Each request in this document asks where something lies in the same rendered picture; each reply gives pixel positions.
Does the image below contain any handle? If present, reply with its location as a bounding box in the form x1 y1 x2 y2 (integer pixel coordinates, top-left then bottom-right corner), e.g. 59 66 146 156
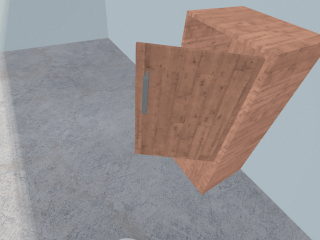
141 71 149 114

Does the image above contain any cupboard door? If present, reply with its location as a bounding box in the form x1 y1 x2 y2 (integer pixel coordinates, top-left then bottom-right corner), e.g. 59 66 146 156
135 42 266 162

